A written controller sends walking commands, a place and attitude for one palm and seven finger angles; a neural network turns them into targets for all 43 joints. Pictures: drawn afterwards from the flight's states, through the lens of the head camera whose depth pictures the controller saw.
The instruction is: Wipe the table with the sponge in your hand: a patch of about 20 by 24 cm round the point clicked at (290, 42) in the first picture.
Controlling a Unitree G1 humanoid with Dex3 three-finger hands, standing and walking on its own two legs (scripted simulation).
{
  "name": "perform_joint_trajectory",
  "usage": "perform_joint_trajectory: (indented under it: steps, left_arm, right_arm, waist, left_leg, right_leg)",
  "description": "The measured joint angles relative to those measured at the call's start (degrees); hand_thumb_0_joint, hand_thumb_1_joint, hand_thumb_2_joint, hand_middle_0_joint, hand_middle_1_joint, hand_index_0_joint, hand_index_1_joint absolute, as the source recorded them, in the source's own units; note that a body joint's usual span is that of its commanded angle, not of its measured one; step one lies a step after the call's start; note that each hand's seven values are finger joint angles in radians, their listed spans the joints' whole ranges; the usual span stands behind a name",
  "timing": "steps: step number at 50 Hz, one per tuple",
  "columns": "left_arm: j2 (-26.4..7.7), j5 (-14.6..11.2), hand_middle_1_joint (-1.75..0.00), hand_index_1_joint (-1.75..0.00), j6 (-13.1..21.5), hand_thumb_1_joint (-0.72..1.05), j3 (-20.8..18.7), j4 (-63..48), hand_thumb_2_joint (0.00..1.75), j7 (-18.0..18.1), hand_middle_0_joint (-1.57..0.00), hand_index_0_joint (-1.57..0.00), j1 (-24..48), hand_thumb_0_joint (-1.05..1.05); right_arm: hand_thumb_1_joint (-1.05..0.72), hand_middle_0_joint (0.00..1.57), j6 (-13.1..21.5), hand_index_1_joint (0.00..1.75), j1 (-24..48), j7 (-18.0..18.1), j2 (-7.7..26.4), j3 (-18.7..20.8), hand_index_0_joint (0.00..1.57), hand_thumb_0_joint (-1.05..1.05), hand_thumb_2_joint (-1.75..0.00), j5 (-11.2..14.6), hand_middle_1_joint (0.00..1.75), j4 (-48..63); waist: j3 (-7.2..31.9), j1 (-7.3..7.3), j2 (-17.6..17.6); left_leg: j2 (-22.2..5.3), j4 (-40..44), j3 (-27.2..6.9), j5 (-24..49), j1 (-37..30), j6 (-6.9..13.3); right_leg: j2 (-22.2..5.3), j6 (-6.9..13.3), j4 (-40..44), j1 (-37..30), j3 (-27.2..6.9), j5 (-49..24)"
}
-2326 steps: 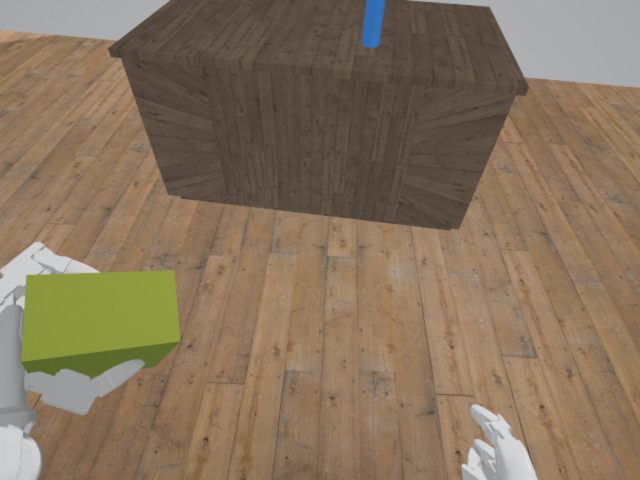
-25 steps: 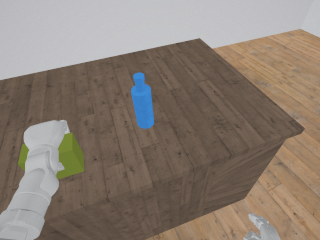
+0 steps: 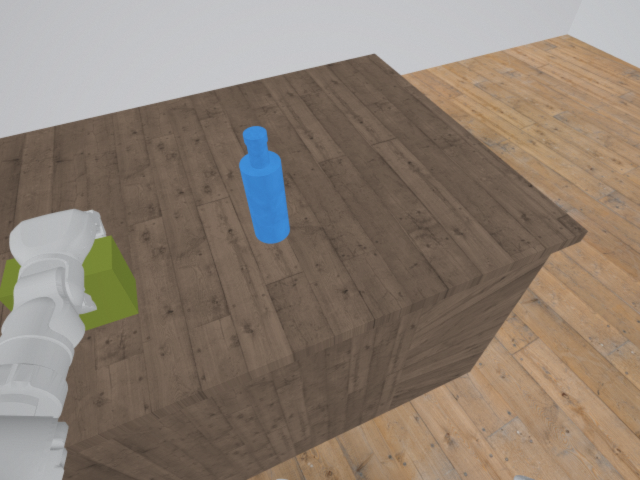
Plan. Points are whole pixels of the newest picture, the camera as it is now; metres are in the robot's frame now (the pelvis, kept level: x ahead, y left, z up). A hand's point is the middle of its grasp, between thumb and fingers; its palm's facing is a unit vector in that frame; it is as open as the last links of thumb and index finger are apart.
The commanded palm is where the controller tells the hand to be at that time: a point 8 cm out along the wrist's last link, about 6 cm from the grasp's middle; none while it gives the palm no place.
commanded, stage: wipe forward along the middle lane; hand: left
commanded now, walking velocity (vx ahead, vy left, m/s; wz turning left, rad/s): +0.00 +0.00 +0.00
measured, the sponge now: (82, 296) +0.34 +0.37 +0.02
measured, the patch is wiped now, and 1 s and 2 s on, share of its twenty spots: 1.00 1.00 1.00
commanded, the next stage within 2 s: slide back across to the first lane in 0.62 s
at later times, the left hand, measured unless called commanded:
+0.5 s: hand (72, 239) +0.41 +0.38 +0.07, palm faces -0.11 +0.03 -0.99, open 10.2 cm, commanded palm +0.40 +0.36 +0.08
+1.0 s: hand (61, 226) +0.43 +0.41 +0.07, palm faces -0.09 +0.00 -1.00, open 10.2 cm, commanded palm +0.40 +0.40 +0.10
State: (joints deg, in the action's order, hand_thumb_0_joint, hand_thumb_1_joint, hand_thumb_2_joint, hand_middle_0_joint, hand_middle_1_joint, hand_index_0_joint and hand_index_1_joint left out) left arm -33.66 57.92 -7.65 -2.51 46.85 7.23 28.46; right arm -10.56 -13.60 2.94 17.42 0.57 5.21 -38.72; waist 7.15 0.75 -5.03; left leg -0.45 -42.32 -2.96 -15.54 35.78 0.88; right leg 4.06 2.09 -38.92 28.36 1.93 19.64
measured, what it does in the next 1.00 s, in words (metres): stands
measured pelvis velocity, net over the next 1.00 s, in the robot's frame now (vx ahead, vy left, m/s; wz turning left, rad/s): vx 0.01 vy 0.03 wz -0.03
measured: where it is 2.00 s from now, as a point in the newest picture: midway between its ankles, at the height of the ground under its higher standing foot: outside the picture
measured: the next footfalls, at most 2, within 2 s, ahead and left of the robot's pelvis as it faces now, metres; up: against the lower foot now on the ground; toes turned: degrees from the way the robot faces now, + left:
none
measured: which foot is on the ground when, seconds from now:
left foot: down 0.00-1.00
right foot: down 0.00-1.00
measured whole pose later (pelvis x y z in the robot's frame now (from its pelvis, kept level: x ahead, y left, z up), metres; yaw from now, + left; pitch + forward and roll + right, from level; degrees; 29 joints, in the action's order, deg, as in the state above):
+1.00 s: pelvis +0.01 +0.03 -0.01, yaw -2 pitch +14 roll -5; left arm -41.3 62.0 -4.0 -7.8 62.2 8.6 42.4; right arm -11.8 -18.2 0.8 16.3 -0.1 4.5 -39.0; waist 8.0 -3.2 -3.9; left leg -0.4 -46.3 -1.6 -17.5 43.1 3.1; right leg 3.9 0.0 -40.0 34.6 0.6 19.8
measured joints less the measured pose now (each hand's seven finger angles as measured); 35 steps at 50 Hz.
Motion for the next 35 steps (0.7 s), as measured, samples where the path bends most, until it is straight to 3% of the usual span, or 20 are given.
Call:
perform_joint_trajectory:
  steps: [10, 35]
  left_arm:
    - [-1.2, 1.3, -1.35, -1.4, 1.1, -0.61, 0.0, 6.8, 1.1, 1.4, -0.77, -0.78, 6.4, 0.0]
    - [-6.7, 4.4, -1.35, -1.41, 1.6, -0.61, -0.2, 17.9, 1.1, 1.1, -0.77, -0.78, 18.7, -0.01]
  right_arm:
    - [-0.91, 0.2, -0.1, 0.3, -0.2, -0.5, -0.8, -0.3, 0.2, 0.0, -0.9, 0.0, 0.3, 0.1]
    - [-0.91, 0.2, -0.2, 0.3, -3.3, -1.3, -0.9, -0.7, 0.2, 0.0, -0.9, -0.8, 0.3, -0.4]
  waist:
    - [0.4, -0.59, 0.3]
    - [0.4, -3.75, 1.2]
  left_leg:
    - [0.2, -1.4, -0.1, 0.0, 3.0, 0.3]
    - [0.2, -4.5, 0.3, -1.0, 9.2, 1.5]
  right_leg:
    - [-0.1, -0.4, -1.1, 2.7, 0.2, 0.0]
    - [-0.1, -1.6, -2.6, 8.3, -0.2, 0.0]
